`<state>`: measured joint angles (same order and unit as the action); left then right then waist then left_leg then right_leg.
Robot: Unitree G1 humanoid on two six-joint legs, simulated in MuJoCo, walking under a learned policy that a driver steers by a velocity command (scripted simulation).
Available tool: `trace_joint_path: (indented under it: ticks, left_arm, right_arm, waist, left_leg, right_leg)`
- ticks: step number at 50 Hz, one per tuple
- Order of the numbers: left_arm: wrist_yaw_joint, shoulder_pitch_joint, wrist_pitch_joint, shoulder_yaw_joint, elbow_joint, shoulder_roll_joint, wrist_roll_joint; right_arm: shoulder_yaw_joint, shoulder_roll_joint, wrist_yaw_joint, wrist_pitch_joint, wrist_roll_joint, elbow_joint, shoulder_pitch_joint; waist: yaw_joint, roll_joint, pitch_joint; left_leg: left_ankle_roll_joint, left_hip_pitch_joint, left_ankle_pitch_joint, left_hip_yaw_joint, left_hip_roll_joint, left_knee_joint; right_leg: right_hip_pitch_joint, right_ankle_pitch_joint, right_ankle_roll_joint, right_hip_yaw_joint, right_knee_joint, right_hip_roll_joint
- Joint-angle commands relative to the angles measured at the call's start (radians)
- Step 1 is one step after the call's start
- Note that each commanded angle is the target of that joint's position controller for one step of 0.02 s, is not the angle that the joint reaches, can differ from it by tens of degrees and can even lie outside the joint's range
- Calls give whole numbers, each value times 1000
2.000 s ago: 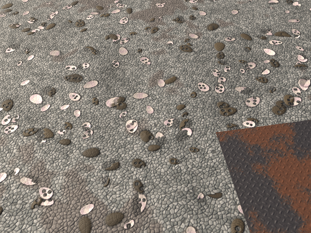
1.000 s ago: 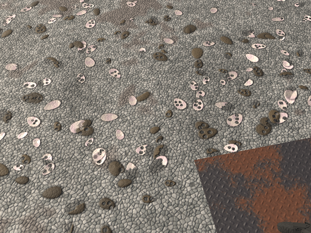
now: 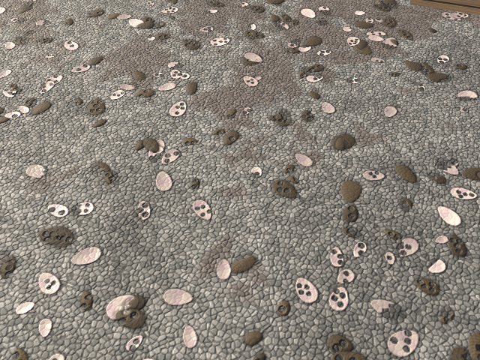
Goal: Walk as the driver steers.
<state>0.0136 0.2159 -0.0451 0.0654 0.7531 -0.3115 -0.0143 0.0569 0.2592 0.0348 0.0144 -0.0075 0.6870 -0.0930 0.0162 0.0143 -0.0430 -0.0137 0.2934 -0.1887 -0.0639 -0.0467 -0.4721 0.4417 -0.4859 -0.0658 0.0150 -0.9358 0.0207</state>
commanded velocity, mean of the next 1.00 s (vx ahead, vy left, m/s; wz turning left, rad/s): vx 0.01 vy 0.00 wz -0.11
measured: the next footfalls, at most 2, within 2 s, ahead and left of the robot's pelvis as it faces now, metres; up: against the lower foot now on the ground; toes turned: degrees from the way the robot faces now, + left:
right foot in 0.10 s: +0.05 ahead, -0.13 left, +0.00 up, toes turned -6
left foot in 0.58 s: +0.09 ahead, +0.10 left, +0.00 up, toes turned -17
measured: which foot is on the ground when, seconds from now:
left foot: down 0.00-0.10, up 0.12-0.56, down 0.58-0.88, up 0.90-1.00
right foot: up 0.00-0.08, down 0.10-1.00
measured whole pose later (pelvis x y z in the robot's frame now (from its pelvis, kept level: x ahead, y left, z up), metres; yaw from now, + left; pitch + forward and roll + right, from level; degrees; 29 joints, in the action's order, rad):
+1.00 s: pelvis +0.01 -0.01 +0.00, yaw -3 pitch +0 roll -1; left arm 0.04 0.21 0.00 0.08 0.68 -0.28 0.02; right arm 0.08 0.33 0.01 0.04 0.02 0.72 -0.14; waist 0.02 -0.02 -0.06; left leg -0.05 0.47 -0.50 0.07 0.02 -1.02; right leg 0.25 -0.26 0.02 0.06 -0.50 -0.01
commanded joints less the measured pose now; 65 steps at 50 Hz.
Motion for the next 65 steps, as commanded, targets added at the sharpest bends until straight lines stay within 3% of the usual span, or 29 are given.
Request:
trace_joint_path:
  ticks: [1,5,6,7,8,10,11,17,21,26,28,30,31,35,42,44,45,46,47,49,52,57,58,59,60,61,62,64,65]
  left_arm:
    - [-11,27,-4,16,-82,-55,-1]
    - [-31,96,0,40,-77,-91,12]
    - [-13,89,4,65,-102,-194,17]
    - [-15,83,17,76,-140,-283,46]
    - [-20,93,38,65,-142,-243,67]
    - [-11,4,56,52,-146,-189,31]
    - [-2,-30,53,41,-153,-163,11]
    - [27,5,36,38,-172,-151,6]
    - [30,-11,22,46,-187,-163,11]
    - [11,-48,19,10,-173,-87,30]
    - [2,-67,23,-12,-147,-46,28]
    - [-3,8,43,-11,-114,-54,53]
    - [-5,53,51,-6,-117,-55,60]
    - [26,-74,38,13,-132,-86,41]
    - [16,-26,49,37,-132,-62,29]
    - [15,7,47,51,-132,-98,33]
    - [16,12,49,57,-132,-125,38]
    - [22,-5,55,52,-149,-117,44]
    - [28,-13,60,43,-159,-103,43]
    - [33,-79,63,45,-162,-112,24]
    - [34,-71,46,55,-149,-141,25]
    - [23,-61,30,64,-132,-164,-11]
    - [19,-22,34,57,-113,-136,-14]
    - [12,17,39,45,-107,-90,15]
    - [15,-46,42,25,-181,-47,57]
    - [25,-134,46,38,-191,-95,35]
    - [28,-137,42,44,-187,-110,14]
    - [44,-103,33,56,-152,-125,26]
    - [42,-72,30,56,-135,-121,27]
  right_arm:
    - [50,160,6,-8,5,-46,56]
    - [50,147,8,5,31,0,11]
    - [38,94,3,8,-1,4,-39]
    - [33,98,10,4,-13,-61,69]
    - [46,138,17,2,-4,-62,110]
    - [60,152,26,6,5,-20,55]
    - [65,160,31,8,-2,-7,40]
    - [50,111,17,-8,11,4,32]
    - [47,115,6,-16,15,10,31]
    - [32,103,-17,-23,16,36,-16]
    - [17,68,-31,-32,9,57,-56]
    - [22,150,-31,-36,-12,39,-41]
    - [31,204,-28,-36,-5,39,2]
    - [29,187,-29,-42,13,32,6]
    - [41,188,-2,-7,30,-10,-19]
    - [37,165,-3,0,33,-27,-23]
    - [33,147,-8,2,30,-33,-43]
    - [43,170,-14,4,26,-36,-42]
    - [59,199,-19,8,29,-35,-41]
    - [50,154,-24,25,35,-27,-56]
    - [28,109,-40,30,33,-55,-20]
    - [43,142,-63,35,33,-70,-91]
    - [55,164,-54,38,27,-58,-133]
    - [80,249,-40,36,28,-64,-168]
    - [97,366,-33,24,3,-106,-161]
    - [85,315,-43,-1,-30,-110,-186]
    - [71,284,-43,-19,-26,-104,-142]
    - [55,224,-30,-21,17,-110,-50]
    - [42,199,-22,-17,19,-113,-26]
  waist:
    - [-2,-188,134]
    - [26,-84,125]
    - [-11,186,89]
    - [30,343,68]
    - [63,215,106]
    - [2,100,87]
    - [-8,102,88]
    - [3,100,131]
    - [10,129,117]
    - [17,129,132]
    - [-21,102,115]
    - [21,-8,95]
    - [92,-130,85]
    - [17,-187,40]
    - [-4,-72,77]
    - [-3,68,75]
    - [-12,177,81]
    - [-1,208,93]
    - [-4,126,89]
    - [-33,46,57]
    - [-1,100,73]
    - [-27,130,136]
    - [-35,89,135]
    - [-26,-104,123]
    - [-24,-346,115]
    - [-104,-203,184]
    - [-66,-161,137]
    - [-22,-114,94]
    - [-3,-125,110]
  left_leg:
    - [217,-87,344,127,-242,119]
    - [94,-13,78,35,-193,-73]
    - [-14,171,-194,-80,-81,-328]
    - [-56,363,-496,9,67,-552]
    - [-42,380,-490,122,48,-685]
    - [-24,388,-315,155,15,-697]
    - [-32,385,-259,159,10,-680]
    - [-74,326,-145,158,55,-516]
    - [-83,243,-151,165,63,-359]
    - [-63,37,-153,123,21,-205]
    - [-37,-108,22,101,23,36]
    - [19,-179,292,237,-78,95]
    - [90,-111,290,279,-113,66]
    - [112,13,68,368,-99,130]
    - [105,53,68,390,-28,-2]
    - [43,163,-38,278,61,-159]
    - [13,220,-175,196,100,-292]
    - [-11,268,-402,160,74,-518]
    - [-27,292,-441,174,49,-681]
    - [-43,299,-340,162,4,-656]
    - [-62,208,-260,78,-4,-485]
    - [-8,-16,-64,-27,53,-94]
    - [25,-116,20,-7,76,5]
    - [91,-266,294,210,-53,74]
    - [311,-305,567,626,-333,103]
    - [397,-257,473,644,-352,135]
    - [348,-220,377,549,-293,139]
    - [249,-180,270,446,-199,130]
    - [239,-151,321,395,-175,129]
  right_leg:
    - [-72,94,12,3,112,32]
    - [-258,341,100,30,436,-25]
    - [-336,593,179,-254,561,159]
    - [-302,720,387,-575,636,367]
    - [-297,626,417,-564,651,354]
    - [-303,505,305,-418,616,246]
    - [-306,523,277,-388,607,224]
    - [-372,572,277,-369,587,168]
    - [-327,446,286,-418,592,158]
    - [-248,487,285,-390,562,159]
    - [-197,425,243,-348,550,124]
    - [-160,268,148,-266,487,33]
    - [-184,197,102,-174,482,-46]
    - [-248,254,71,-107,421,-55]
    - [-268,280,106,-97,451,-17]
    - [-331,330,187,-228,551,111]
    - [-357,428,271,-358,610,249]
    - [-355,564,359,-441,627,369]
    - [-333,649,391,-433,625,398]
    - [-312,619,319,-267,613,312]
    - [-310,654,286,-108,597,236]
    - [-308,610,230,-23,480,255]
    - [-241,502,173,23,397,223]
    - [-43,240,75,116,178,141]
    - [244,-216,-12,94,-77,-16]
    - [242,-231,-9,-71,-243,-17]
    - [252,-141,6,-96,-274,0]
    - [247,20,5,-108,-218,24]
    - [193,74,-6,-93,-233,16]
